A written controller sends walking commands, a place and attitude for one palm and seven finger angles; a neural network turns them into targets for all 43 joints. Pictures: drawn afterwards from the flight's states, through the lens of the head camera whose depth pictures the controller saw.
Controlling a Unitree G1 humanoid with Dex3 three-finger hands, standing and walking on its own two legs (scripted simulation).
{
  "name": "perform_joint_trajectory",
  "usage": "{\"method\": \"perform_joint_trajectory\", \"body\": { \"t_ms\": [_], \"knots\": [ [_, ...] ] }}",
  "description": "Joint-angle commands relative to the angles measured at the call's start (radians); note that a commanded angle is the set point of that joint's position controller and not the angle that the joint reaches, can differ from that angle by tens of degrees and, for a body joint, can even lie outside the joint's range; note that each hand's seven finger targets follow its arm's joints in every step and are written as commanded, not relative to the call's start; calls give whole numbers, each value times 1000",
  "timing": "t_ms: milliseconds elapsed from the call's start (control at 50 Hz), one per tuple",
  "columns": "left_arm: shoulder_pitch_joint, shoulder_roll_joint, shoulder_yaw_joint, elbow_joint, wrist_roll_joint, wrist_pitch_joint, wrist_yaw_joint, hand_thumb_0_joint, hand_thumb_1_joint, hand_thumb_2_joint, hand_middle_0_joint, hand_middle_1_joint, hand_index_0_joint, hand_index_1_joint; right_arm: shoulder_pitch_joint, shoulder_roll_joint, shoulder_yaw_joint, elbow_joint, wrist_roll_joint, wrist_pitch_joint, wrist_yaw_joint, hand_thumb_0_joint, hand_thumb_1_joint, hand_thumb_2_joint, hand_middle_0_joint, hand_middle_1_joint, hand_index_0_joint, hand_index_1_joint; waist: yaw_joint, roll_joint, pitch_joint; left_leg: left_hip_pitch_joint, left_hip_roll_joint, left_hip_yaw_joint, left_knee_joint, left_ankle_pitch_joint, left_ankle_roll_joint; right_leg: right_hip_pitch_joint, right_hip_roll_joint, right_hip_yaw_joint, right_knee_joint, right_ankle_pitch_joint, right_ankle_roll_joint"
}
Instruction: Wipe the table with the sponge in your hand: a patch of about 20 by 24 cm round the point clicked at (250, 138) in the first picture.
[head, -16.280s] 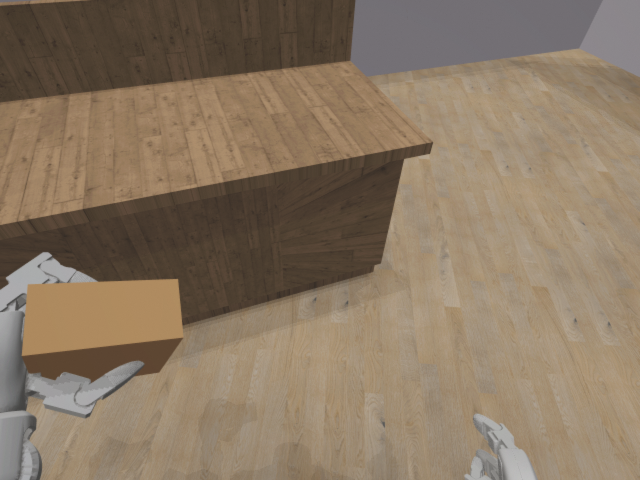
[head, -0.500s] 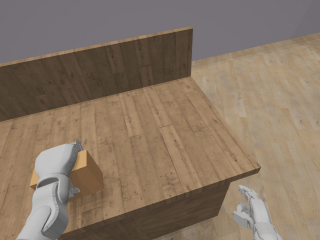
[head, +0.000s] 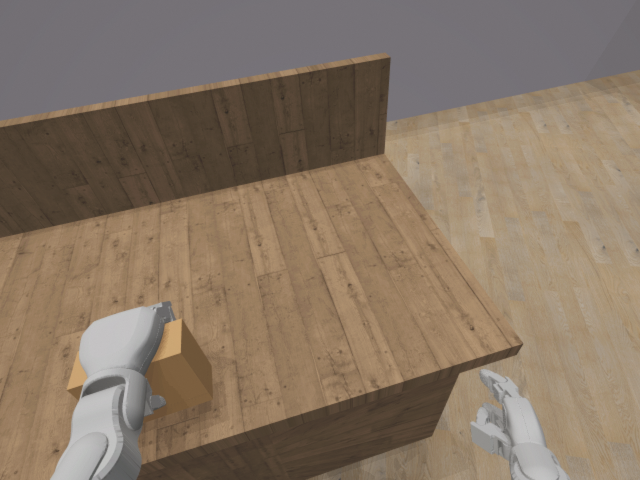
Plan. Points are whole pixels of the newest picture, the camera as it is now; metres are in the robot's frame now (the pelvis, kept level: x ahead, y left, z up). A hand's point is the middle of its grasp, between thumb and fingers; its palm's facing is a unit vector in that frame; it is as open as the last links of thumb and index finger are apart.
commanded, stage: move the sponge above the wiping area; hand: left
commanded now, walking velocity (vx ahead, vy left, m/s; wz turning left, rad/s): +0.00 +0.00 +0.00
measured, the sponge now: (154, 383) +0.21 +0.28 -0.01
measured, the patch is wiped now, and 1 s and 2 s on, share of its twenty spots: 0.00 0.00 0.00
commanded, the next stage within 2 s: lower the sponge onto the table in 1.02 s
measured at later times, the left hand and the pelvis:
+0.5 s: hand (149, 360) +0.23 +0.28 +0.01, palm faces -0.08 -0.09 -0.99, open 9.7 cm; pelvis +0.00 +0.00 +0.00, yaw -1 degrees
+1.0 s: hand (139, 363) +0.22 +0.29 +0.02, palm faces -0.06 -0.10 -0.99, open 9.7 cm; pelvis +0.00 +0.00 +0.00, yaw +0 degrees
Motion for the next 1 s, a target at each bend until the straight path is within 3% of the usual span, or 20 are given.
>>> {"method": "perform_joint_trajectory", "body": {
  "t_ms": [0,20,100,120,220,280,400,420,480,500,520,600,620,700,720,780,800,820,900,980],
  "knots": [
    [-244,272,211,-199,55,-44,86,0,100,1300,-1200,-1600,-1200,-1600,-182,-99,-35,-147,-7,-54,-15,0,-900,-900,200,300,200,300,0,-27,-203,37,-41,-49,-27,267,35,71,25,106,-55,199,-68],
    [-253,217,166,-178,59,-40,90,0,100,1300,-1200,-1600,-1200,-1600,-181,-88,-33,-151,-5,-54,-15,0,-900,-900,200,300,200,300,-9,-39,-207,24,-41,-36,-27,266,36,73,19,81,-48,199,-61],
    [-254,243,199,-155,47,-19,107,0,100,1300,-1200,-1600,-1200,-1600,-196,-99,-37,-146,3,-50,-15,0,-900,-900,200,300,200,300,-1,-15,-207,26,-43,-41,-31,261,31,69,22,103,-51,196,-66],
    [-248,179,142,-150,42,-13,103,0,100,1300,-1200,-1600,-1200,-1600,-189,-91,-36,-155,5,-53,-13,0,-900,-900,200,300,200,300,-12,-24,-217,19,-40,-31,-29,267,33,73,16,70,-42,200,-59],
    [-236,154,105,-103,22,3,76,0,100,1300,-1200,-1600,-1200,-1600,-180,-98,-37,-156,9,-54,-11,0,-900,-900,200,300,200,300,-26,-56,-197,0,-40,-30,-25,236,39,55,16,62,-44,184,-52],
    [-256,189,127,-87,38,-17,72,0,100,1300,-1200,-1600,-1200,-1600,-169,-103,-43,-148,3,-56,-13,0,-900,-900,200,300,200,300,-23,-88,-208,-3,-41,-29,-14,245,40,55,12,68,-36,211,-49],
    [-250,268,227,-118,59,-64,125,0,100,1300,-1200,-1600,-1200,-1600,-153,-106,-50,-144,-3,-61,-16,0,-900,-900,200,300,200,300,-3,-34,-241,1,-43,-39,-3,268,36,66,21,98,-22,238,-64],
    [-242,201,173,-113,57,-64,132,0,100,1300,-1200,-1600,-1200,-1600,-150,-93,-50,-153,-1,-65,-15,0,-900,-900,200,300,200,300,-12,-37,-237,-7,-41,-29,-3,265,38,63,15,70,-16,233,-57],
    [-229,182,156,-80,52,-55,145,0,100,1300,-1200,-1600,-1200,-1600,-155,-98,-55,-145,5,-65,-10,0,-900,-900,200,300,200,300,-13,-14,-215,-5,-38,-29,-4,266,34,41,14,67,-21,232,-57],
    [-238,213,189,-83,44,-46,149,0,100,1300,-1200,-1600,-1200,-1600,-154,-105,-56,-142,7,-65,-12,0,-900,-900,200,300,200,300,-12,-29,-211,-9,-38,-39,-6,252,34,38,22,82,-23,209,-62],
    [-224,166,144,-88,37,-41,143,0,100,1300,-1200,-1600,-1200,-1600,-155,-98,-54,-152,9,-67,-11,0,-900,-900,200,300,200,300,-17,-23,-225,-12,-39,-31,-6,250,37,47,16,59,-18,210,-56],
    [-236,218,180,-94,27,-33,133,0,100,1300,-1200,-1600,-1200,-1600,-161,-108,-53,-145,8,-65,-15,0,-900,-900,200,300,200,300,-17,-45,-220,-7,-38,-40,-8,240,37,49,19,74,-24,197,-57],
    [-217,173,137,-96,22,-34,126,0,100,1300,-1200,-1600,-1200,-1600,-158,-99,-52,-157,9,-67,-15,0,-900,-900,200,300,200,300,-21,-38,-223,-13,-39,-32,-9,233,42,55,13,53,-22,192,-51],
    [-258,235,189,-87,30,-43,120,0,100,1300,-1200,-1600,-1200,-1600,-162,-107,-50,-144,6,-63,-20,0,-900,-900,200,300,200,300,-19,-60,-196,-14,-39,-44,-14,211,39,36,19,76,-35,161,-55],
    [-272,188,140,-89,33,-47,116,0,100,1300,-1200,-1600,-1200,-1600,-157,-98,-48,-152,6,-65,-21,0,-900,-900,200,300,200,300,-28,-58,-202,-15,-39,-33,-10,209,43,35,16,55,-31,161,-50],
    [-255,195,148,-95,43,-63,119,0,100,1300,-1200,-1600,-1200,-1600,-156,-97,-51,-147,3,-67,-15,0,-900,-900,200,300,200,300,-18,-31,-221,0,-37,-40,-12,240,37,43,14,61,-28,187,-56],
    [-251,235,191,-120,38,-66,126,0,100,1300,-1200,-1600,-1200,-1600,-159,-102,-52,-148,3,-66,-17,0,-900,-900,200,300,200,300,-11,3,-223,3,-40,-50,-15,235,35,48,22,77,-29,169,-62],
    [-250,171,130,-122,41,-67,124,0,100,1300,-1200,-1600,-1200,-1600,-156,-90,-49,-156,3,-68,-15,0,-900,-900,200,300,200,300,-19,1,-228,4,-38,-39,-13,240,38,47,18,51,-26,176,-57],
    [-222,218,183,-103,38,-52,128,0,100,1300,-1200,-1600,-1200,-1600,-161,-101,-48,-148,2,-60,-11,0,-900,-900,200,300,200,300,-8,-21,-202,-8,-36,-52,-24,238,31,47,23,69,-33,171,-62],
    [-238,177,138,-86,44,-39,122,0,100,1300,-1200,-1600,-1200,-1600,-169,-97,-49,-147,5,-56,-8,0,-900,-900,200,300,200,300,-16,-58,-201,-7,-34,-41,-22,238,32,42,17,58,-37,179,-56]
  ]
}}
